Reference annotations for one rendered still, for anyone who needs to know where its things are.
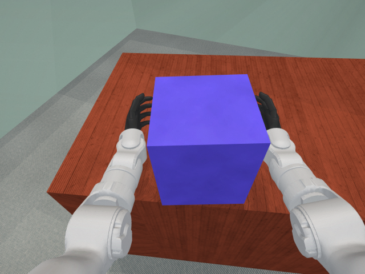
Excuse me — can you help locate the robot left hand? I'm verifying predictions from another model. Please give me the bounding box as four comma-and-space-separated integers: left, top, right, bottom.
125, 93, 153, 130

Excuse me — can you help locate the right robot upper arm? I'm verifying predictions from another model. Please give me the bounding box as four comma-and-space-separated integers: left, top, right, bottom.
290, 198, 365, 274

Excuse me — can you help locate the robot right hand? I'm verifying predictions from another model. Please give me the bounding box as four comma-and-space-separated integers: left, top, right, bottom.
255, 92, 281, 130

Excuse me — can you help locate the right robot forearm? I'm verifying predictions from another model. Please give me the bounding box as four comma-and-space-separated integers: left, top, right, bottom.
263, 128, 365, 231

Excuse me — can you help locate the carton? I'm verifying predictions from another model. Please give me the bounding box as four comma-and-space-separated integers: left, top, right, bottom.
147, 74, 270, 206

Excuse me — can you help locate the left robot forearm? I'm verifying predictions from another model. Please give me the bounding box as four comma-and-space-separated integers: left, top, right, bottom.
65, 128, 147, 248

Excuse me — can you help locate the pedestal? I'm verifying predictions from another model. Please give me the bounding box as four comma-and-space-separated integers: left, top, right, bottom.
47, 53, 365, 274

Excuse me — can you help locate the left robot upper arm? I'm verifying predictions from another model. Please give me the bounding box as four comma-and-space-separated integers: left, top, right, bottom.
28, 204, 132, 274

